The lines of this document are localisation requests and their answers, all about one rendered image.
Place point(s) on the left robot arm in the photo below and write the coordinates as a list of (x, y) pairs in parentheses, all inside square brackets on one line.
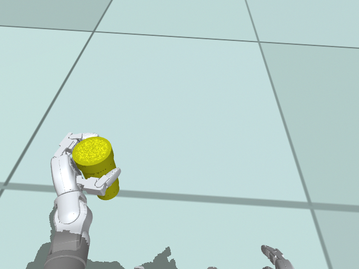
[(70, 245)]

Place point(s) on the left robot hand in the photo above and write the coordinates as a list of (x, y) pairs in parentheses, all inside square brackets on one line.
[(66, 175)]

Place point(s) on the right robot hand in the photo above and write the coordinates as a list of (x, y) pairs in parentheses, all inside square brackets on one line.
[(276, 257)]

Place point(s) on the cup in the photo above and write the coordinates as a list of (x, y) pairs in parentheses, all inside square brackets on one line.
[(94, 157)]

